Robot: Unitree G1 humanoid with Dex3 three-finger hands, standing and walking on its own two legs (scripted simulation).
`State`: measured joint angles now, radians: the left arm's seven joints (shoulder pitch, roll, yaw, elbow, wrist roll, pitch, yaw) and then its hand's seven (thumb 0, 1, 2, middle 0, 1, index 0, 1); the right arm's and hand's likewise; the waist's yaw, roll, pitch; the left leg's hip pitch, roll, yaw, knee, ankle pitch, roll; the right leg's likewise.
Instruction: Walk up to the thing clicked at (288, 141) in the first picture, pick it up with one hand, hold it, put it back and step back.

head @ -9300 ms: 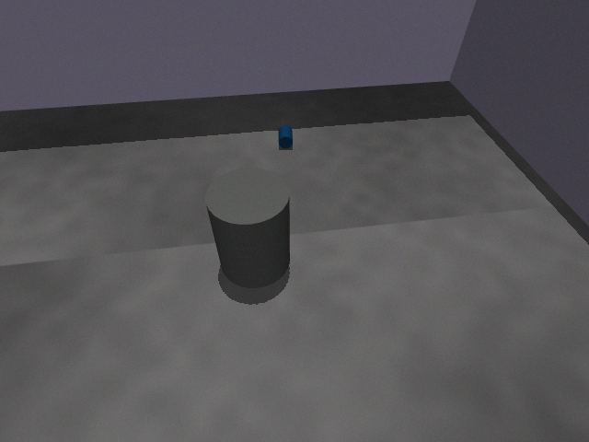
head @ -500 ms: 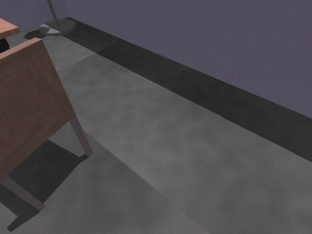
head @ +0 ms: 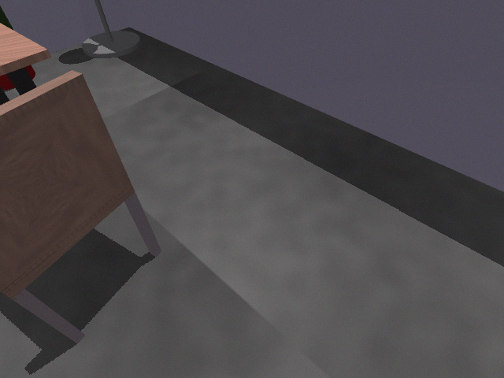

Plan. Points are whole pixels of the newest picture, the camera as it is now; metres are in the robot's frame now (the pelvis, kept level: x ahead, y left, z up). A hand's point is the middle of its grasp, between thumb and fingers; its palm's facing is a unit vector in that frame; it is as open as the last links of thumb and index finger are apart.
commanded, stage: walk up
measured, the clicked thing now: out of the picture +0.36 -1.31 -0.73
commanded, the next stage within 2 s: stand in 0.46 s
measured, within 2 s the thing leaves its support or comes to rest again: neither
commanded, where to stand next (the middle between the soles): +0.04 +0.00 m, yaw -3 degrees
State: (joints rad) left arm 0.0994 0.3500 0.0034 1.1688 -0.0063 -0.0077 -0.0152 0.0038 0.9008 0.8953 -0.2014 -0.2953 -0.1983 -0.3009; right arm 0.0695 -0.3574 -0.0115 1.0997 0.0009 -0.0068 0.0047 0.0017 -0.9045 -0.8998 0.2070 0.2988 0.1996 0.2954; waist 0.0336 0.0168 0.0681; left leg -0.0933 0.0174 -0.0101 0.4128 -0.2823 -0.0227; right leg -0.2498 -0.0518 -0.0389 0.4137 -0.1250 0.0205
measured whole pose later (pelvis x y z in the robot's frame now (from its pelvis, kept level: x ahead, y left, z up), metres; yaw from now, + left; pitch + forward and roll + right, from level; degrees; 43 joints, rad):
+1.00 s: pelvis +0.01 -0.02 +0.00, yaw +0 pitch -2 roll +0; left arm 0.08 0.35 0.01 1.15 0.00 0.00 -0.02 0.00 0.90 0.90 -0.20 -0.30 -0.20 -0.30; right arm 0.13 -0.35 -0.01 1.13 -0.01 0.00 0.01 0.00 -0.91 -0.90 0.21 0.30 0.20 0.30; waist 0.00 0.01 0.06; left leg -0.05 0.04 -0.02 0.33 -0.25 -0.05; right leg -0.22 -0.03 -0.05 0.37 -0.12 0.00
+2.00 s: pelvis +0.01 -0.02 +0.00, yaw +0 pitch -2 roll +0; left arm 0.09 0.35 0.01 1.14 0.00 0.00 -0.02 0.00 0.90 0.90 -0.20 -0.30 -0.20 -0.30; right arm 0.15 -0.36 -0.01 1.12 -0.01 0.00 0.00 0.00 -0.91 -0.90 0.21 0.30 0.20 0.30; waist 0.00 0.01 0.06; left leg -0.03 0.05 -0.02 0.32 -0.26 -0.05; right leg -0.21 -0.02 -0.05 0.37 -0.13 -0.01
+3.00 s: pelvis +0.02 -0.02 +0.00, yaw +0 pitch -2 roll +0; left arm 0.09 0.35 0.00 1.13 0.01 -0.01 -0.01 0.00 0.90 0.90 -0.20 -0.30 -0.20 -0.30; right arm 0.14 -0.35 -0.01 1.10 -0.01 0.00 0.00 0.00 -0.91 -0.90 0.21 0.30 0.20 0.30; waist 0.01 0.01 0.05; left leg -0.01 0.05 -0.02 0.31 -0.26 -0.05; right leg -0.19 -0.02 -0.05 0.37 -0.14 0.00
